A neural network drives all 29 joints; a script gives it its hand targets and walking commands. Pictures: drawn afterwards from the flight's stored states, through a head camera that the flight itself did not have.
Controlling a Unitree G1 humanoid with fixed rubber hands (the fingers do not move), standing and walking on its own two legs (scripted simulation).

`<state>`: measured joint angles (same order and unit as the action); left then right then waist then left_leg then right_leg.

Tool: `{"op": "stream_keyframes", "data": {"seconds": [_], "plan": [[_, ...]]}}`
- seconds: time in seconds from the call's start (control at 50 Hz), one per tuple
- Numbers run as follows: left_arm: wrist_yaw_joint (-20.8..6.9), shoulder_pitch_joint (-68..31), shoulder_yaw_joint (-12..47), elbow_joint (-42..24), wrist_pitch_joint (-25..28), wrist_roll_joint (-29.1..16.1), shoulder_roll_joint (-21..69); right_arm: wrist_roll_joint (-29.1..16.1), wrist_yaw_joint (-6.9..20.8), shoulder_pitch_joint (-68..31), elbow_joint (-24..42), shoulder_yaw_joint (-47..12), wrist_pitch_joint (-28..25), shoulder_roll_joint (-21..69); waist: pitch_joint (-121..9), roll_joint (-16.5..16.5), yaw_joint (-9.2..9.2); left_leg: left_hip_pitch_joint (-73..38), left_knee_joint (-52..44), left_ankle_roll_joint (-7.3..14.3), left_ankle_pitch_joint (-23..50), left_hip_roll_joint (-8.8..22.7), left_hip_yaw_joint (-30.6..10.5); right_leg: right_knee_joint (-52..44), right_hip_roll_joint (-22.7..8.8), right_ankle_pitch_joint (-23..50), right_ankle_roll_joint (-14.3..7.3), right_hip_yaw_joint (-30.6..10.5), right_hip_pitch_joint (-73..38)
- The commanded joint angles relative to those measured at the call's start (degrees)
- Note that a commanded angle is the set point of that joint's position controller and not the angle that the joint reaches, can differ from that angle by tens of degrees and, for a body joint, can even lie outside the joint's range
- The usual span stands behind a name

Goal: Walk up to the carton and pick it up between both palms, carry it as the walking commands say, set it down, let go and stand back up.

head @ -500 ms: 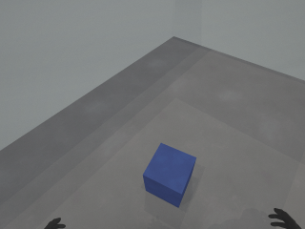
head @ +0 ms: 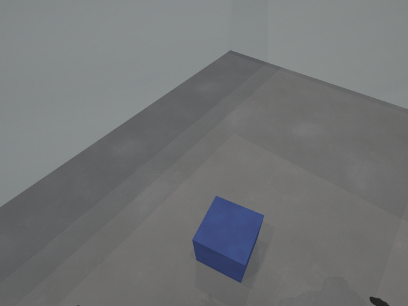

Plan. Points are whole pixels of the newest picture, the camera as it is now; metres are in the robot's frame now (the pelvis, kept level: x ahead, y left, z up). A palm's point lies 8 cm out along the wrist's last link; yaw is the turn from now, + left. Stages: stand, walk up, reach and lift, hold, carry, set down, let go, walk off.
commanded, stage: walk up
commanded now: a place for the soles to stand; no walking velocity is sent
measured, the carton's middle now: (228, 238) +0.52 -0.05 -0.65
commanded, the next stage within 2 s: none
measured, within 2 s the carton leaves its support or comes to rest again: neither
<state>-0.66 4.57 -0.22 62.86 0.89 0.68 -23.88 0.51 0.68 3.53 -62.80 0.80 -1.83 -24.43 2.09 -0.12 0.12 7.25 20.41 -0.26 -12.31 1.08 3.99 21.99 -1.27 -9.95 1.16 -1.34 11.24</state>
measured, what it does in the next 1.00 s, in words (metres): lifts its left foot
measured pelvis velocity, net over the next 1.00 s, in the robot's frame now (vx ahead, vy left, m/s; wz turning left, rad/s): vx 0.01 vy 0.02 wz -0.07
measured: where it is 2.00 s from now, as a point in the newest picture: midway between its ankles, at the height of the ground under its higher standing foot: outside the picture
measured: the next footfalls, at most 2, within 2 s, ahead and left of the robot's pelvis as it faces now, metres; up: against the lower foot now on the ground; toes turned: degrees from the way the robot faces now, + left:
left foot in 1.14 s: +0.20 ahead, +0.22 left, +0.00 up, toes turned -23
right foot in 1.38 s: +0.15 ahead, +0.02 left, +0.00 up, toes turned -13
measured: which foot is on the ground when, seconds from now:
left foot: down 0.00-0.82, up 0.84-1.00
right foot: down 0.00-1.00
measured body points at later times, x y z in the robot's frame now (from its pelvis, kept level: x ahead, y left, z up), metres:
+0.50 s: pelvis +0.02 -0.01 +0.00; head +0.04 -0.02 +0.45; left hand +0.14 +0.31 -0.11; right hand +0.15 -0.34 -0.11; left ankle -0.01 +0.12 -0.75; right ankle +0.02 -0.13 -0.75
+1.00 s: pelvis +0.01 +0.02 +0.00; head +0.05 -0.01 +0.44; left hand +0.07 +0.40 -0.08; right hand +0.14 -0.34 -0.11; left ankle +0.02 +0.16 -0.70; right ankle +0.02 -0.13 -0.75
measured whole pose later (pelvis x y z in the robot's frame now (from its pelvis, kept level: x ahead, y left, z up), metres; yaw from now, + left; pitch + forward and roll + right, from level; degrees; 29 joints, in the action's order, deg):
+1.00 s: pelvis +0.01 +0.02 +0.00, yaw -4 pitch -1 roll -1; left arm 3.8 15.5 -5.0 57.5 3.1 1.5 -27.5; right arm 3.9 5.3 4.3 -48.4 6.6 3.9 -29.8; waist 5.7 -5.7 -0.4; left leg 21.3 50.5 -1.0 -25.6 1.8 -3.5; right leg 23.1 0.2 -11.5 0.9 -5.1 10.5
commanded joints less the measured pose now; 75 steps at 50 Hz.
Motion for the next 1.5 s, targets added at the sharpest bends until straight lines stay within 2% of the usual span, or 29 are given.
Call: {"op": "stream_keyframes", "data": {"seconds": [0.0, 0.32, 0.34, 0.4, 0.54, 0.72, 0.74, 0.76, 0.78, 0.8, 0.82, 0.9, 0.98, 1.02, 1.04, 1.06, 1.08, 1.1, 1.14, 1.18, 1.22, 1.28, 1.3, 1.32, 1.34, 1.36, 1.44, 1.46, 1.48], "plan": [[0.75, -3.52, -1.60, -2.66, 1.08, -0.52, -9.70, -0.17, -0.69, -2.83, 2.96, 1.76, -0.45, -8.95, -6.24, 0.68, 0.55, -4.54, -2.46, 1.39, 13.44, 7.27, -6.40, -2.02, -5.80, 14.01, -2.21, -5.63, -2.25], [1.14, -3.90, -2.22, -2.42, 0.24, -0.51, -9.56, -0.09, -1.11, -4.23, 4.31, 2.26, 0.68, -8.34, -5.48, 0.85, -0.25, -4.83, -2.77, 0.75, 14.79, 7.56, -6.05, -3.69, -5.63, 15.48, -1.74, -2.46, -5.09], [0.92, -4.51, -1.77, -2.23, -0.03, -0.20, -9.90, 0.30, -1.09, -3.37, 3.51, 2.37, 0.93, -8.98, -2.89, -2.86, 0.21, -3.87, -3.05, 0.35, 14.18, 6.78, -4.45, -4.50, -5.72, 14.45, -2.17, -3.63, -4.69], [1.20, -4.54, -1.93, -2.23, 0.28, -0.13, -9.05, 0.22, -1.12, -4.66, 4.12, 2.34, 0.70, -8.63, -3.49, 1.53, -0.03, -3.22, -3.84, 1.25, 11.93, 7.34, -6.38, -3.82, -5.74, 15.17, -1.94, -3.67, -4.98], [0.72, -5.61, -2.02, -2.64, 0.42, -0.19, -9.63, 0.25, -1.10, -2.69, 3.56, 1.99, 0.51, -8.24, -4.48, -2.29, 0.98, -3.42, -3.87, 0.83, 12.07, 7.26, -5.16, -4.26, -5.74, 13.30, -2.50, -4.37, -5.63], [0.95, -5.07, -2.44, -2.40, 0.08, 0.15, -9.17, 0.00, -1.12, -2.13, 4.99, 1.59, 0.27, -8.71, -3.45, 1.71, 0.77, -2.99, -4.77, 0.70, 10.20, 7.47, -6.74, -4.61, -4.67, 10.75, -2.12, -2.37, -5.04], [0.78, -4.19, -2.15, -2.40, 0.16, 0.31, -9.00, 0.28, -1.10, -3.38, 5.17, 2.06, 0.36, -8.88, -3.22, -0.75, 0.03, -2.52, -3.47, 0.93, 8.21, 7.09, -6.07, -5.57, -5.30, 9.89, -2.22, -4.03, -5.86], [2.59, 10.21, -6.25, -3.96, 1.43, 0.21, -17.40, 3.74, 1.13, -4.08, 12.21, 6.13, 2.62, -15.04, -2.80, -5.35, -2.55, 4.99, 10.38, 1.19, -10.77, 1.66, 1.51, -4.32, -9.06, -2.47, -6.01, -11.63, -9.24], [3.94, 16.36, -7.03, -3.24, 1.63, 0.43, -20.67, 4.05, 2.14, -6.09, 15.20, 6.14, 4.11, -12.09, 0.62, -1.05, -5.11, 19.01, 21.92, 0.78, -19.72, -0.78, -2.46, -8.76, -15.23, -11.64, -10.30, -26.11, -12.80], [4.82, 16.46, -8.07, -4.18, 2.01, 0.82, -22.15, 4.75, 2.48, -6.05, 16.34, 5.64, 4.97, -10.43, 3.84, 0.05, -4.31, 26.60, 31.39, 0.23, -17.31, 0.83, -11.25, -11.31, -17.49, -18.26, -12.41, -33.33, -12.25], [5.22, 12.44, -7.65, -4.99, 2.41, 0.41, -21.12, 4.45, 2.73, -2.72, 15.78, 6.17, 5.21, -11.67, 3.92, -6.00, -2.00, 27.38, 34.43, 0.06, -16.20, 2.45, -13.75, -12.14, -17.83, -23.36, -12.06, -32.04, -8.83], [5.09, 5.87, -8.79, -10.32, 3.44, 1.00, -19.52, 2.89, 5.88, 1.31, 18.76, 7.13, 5.88, -10.48, 4.08, 10.05, 1.16, 22.62, 30.51, -0.90, -14.36, 4.97, -11.60, -9.45, -14.79, -12.89, -12.52, -19.78, -2.90], [4.97, 11.69, -8.34, -11.90, 3.33, 2.07, -19.10, 3.71, 6.21, -0.99, 21.99, 7.75, 5.96, -10.05, 0.99, 8.19, -1.32, 13.61, 25.22, -0.43, -12.86, 3.57, -8.00, -3.61, -10.53, -6.49, -11.48, -15.38, 3.91], [5.45, 10.40, -8.47, -13.60, 3.40, 2.29, -20.52, 3.83, 6.42, 1.86, 23.06, 8.92, 5.86, -11.57, -1.69, 9.28, -0.09, 9.53, 20.61, 1.11, -9.70, 3.55, -7.15, -0.85, -10.07, -9.60, -10.35, -14.46, 6.41], [5.31, 7.26, -7.90, -14.06, 3.10, 1.94, -20.16, 3.82, 6.16, 5.57, 22.18, 9.41, 5.58, -11.67, -1.54, 7.86, 3.09, 1.97, 14.10, 1.44, -7.56, 3.16, -5.08, 2.13, -9.23, -12.13, -9.82, -11.17, 14.35], [5.17, 6.89, -7.16, -15.31, 2.46, 2.02, -17.95, 3.86, 5.64, 13.17, 20.28, 10.70, 5.19, -14.65, -4.38, 0.62, 7.05, -6.96, 11.57, 2.26, -7.98, -1.20, -2.28, 10.97, -3.69, -19.45, -7.46, -6.87, 20.35], [5.59, 8.26, -5.84, -16.58, 2.49, 1.81, -13.07, 5.18, 4.74, 19.86, 19.74, 11.66, 4.75, -18.09, -5.10, -13.03, 10.80, -11.09, 0.13, 6.15, -23.01, 7.31, -17.72, 29.60, 2.36, -27.70, -5.43, -1.47, 31.64], [6.04, 11.87, -5.26, -16.82, 1.99, 1.01, -12.67, 4.57, 4.02, 13.34, 22.58, 11.69, 4.56, -20.99, -0.71, -22.63, 7.18, 1.59, -12.67, 9.65, -40.62, 18.79, -36.05, 43.52, 4.72, -27.76, -2.49, -0.23, 34.39], [5.58, 17.97, -7.60, -13.83, 1.57, 1.05, -20.23, 2.59, 3.37, 2.34, 25.70, 11.13, 3.89, -19.76, 3.80, -11.94, 2.05, 9.25, -10.38, 12.80, -38.80, 19.28, -32.31, 48.03, 1.16, -20.14, -1.99, -1.76, 29.29], [4.86, 19.91, -5.82, -13.46, 1.96, -0.30, -18.58, 3.35, 2.96, 4.48, 26.25, 10.65, 3.95, -16.13, 1.49, -9.15, 1.96, 5.45, -0.53, 13.19, -16.86, 15.41, -22.64, 32.25, -2.39, -16.62, -1.19, 2.54, 22.56], [4.08, 19.56, -6.68, -14.68, 3.39, -0.28, -17.59, 2.40, 2.79, 8.59, 26.27, 9.81, 3.56, -14.00, -0.17, -6.21, 0.41, 6.41, 4.89, 11.22, 0.29, 13.73, -16.66, 23.71, -0.06, -12.69, -1.40, 5.40, 14.14], [2.46, 19.68, -5.98, -15.91, 3.62, 0.39, -12.43, 1.27, 2.30, 9.40, 25.01, 8.41, 3.24, -13.60, -3.36, -7.96, -0.94, 10.92, 11.22, 9.81, 1.21, 12.37, -10.56, 10.35, 3.38, -6.75, -2.40, 5.63, 0.90], [2.64, 17.90, -6.24, -16.60, 3.47, 0.79, -13.85, 0.60, 1.88, 11.65, 24.65, 7.22, 3.05, -10.81, -2.67, -2.48, -1.12, 15.67, 14.37, 7.88, -2.84, 10.98, -10.44, 8.60, 2.13, -7.88, -4.42, 0.92, -2.73], [2.58, 15.82, -6.80, -18.44, 3.48, 1.66, -16.02, -0.27, 1.64, 12.07, 25.57, 6.46, 2.89, -9.37, -1.16, 7.76, -0.76, 22.21, 22.84, 3.85, -8.38, 6.36, -7.24, 3.84, -5.89, -3.65, -8.93, -13.78, -4.45], [2.33, 13.68, -6.54, -20.67, 3.64, 1.33, -17.92, -0.72, 0.92, 8.91, 26.75, 4.76, 2.83, -7.06, -0.94, 12.25, -1.01, 22.43, 32.05, 2.18, -19.70, 0.31, -3.82, -2.39, -17.43, 1.73, -15.33, -30.20, 0.86], [2.06, 11.95, -5.83, -20.35, 3.58, 0.69, -17.14, -0.88, 0.27, 6.41, 26.26, 6.08, 3.21, -9.94, 0.48, 6.97, -1.18, 19.02, 35.67, 2.29, -25.81, 2.30, -6.08, -0.15, -19.31, 6.05, -19.17, -27.74, 4.42], [1.23, 8.29, -5.09, -22.46, 2.01, -0.02, -15.50, -0.40, -0.37, 15.19, 22.72, 5.76, 0.57, -10.77, 0.63, 8.35, 2.30, 7.63, 17.91, 2.96, -14.72, 0.33, -1.89, 7.91, -10.09, 20.09, -13.19, -14.12, 10.24], [0.75, 7.18, -4.79, -23.85, 1.35, -0.82, -13.20, 0.40, -0.82, 18.59, 21.38, 6.85, 0.02, -12.84, -1.53, 2.89, 3.88, 3.56, 8.61, 3.65, -8.76, 3.37, -6.01, 14.04, -7.09, 16.07, -9.43, -10.25, 12.21], [0.64, 5.71, -3.81, -24.44, 1.15, -0.99, -10.72, 0.80, -1.64, 18.44, 21.56, 8.28, -0.72, -16.77, -0.66, -4.62, 4.66, 3.20, 1.75, 5.32, -3.88, 11.97, -20.51, 25.59, 0.12, 11.38, -4.44, -6.00, 17.05]]}}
